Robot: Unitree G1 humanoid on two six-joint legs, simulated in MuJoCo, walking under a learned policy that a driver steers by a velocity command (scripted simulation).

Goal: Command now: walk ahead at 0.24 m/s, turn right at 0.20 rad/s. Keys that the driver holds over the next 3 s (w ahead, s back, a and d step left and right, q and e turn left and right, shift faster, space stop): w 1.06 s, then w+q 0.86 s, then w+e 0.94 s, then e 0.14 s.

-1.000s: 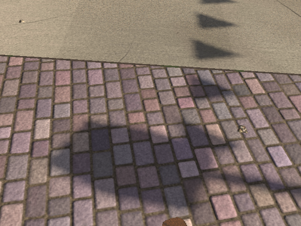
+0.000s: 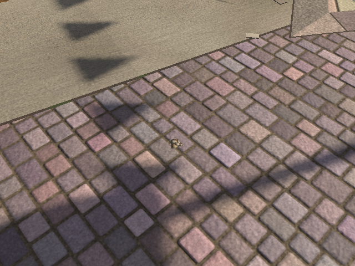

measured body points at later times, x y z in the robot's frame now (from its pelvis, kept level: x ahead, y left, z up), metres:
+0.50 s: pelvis +0.19 +0.03 -0.03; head +0.23 +0.03 +0.42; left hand +0.17 +0.32 -0.15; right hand +0.42 -0.22 -0.09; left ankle +0.31 +0.12 -0.74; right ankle -0.02 -0.12 -0.72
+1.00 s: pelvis +0.47 +0.00 -0.01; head +0.50 -0.01 +0.43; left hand +0.70 +0.22 -0.09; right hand +0.46 -0.29 -0.14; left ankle +0.31 +0.13 -0.74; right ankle +0.61 -0.11 -0.74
